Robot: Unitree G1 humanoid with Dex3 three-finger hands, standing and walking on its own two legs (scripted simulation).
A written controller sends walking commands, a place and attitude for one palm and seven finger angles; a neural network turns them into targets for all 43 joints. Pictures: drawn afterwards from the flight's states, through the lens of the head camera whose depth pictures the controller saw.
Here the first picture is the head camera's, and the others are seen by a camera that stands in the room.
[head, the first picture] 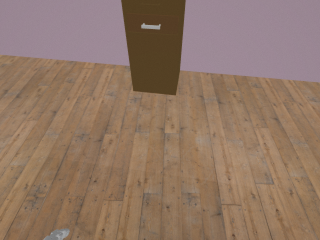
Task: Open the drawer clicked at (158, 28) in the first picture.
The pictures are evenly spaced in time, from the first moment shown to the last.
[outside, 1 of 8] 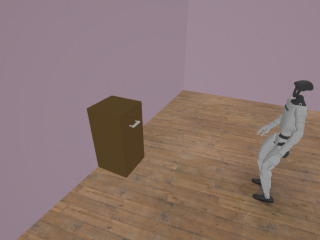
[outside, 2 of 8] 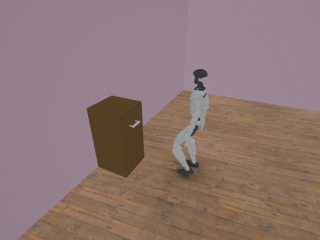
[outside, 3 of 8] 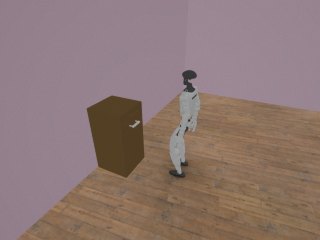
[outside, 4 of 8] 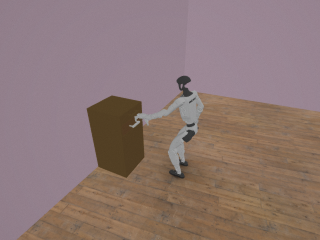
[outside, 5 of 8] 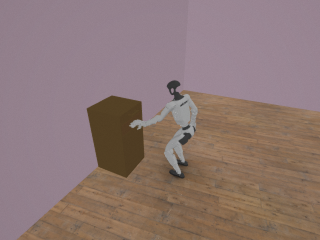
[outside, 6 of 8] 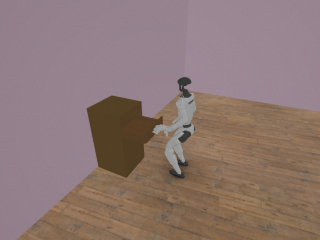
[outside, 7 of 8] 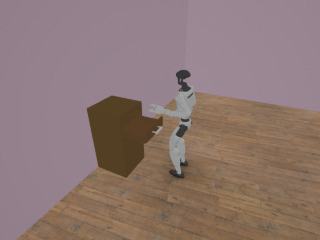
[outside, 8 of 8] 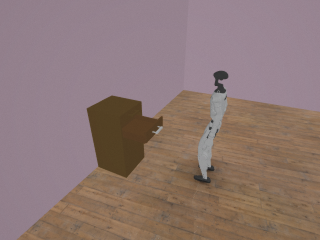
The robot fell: no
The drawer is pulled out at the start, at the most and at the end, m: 0.00 0.30 0.30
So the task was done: yes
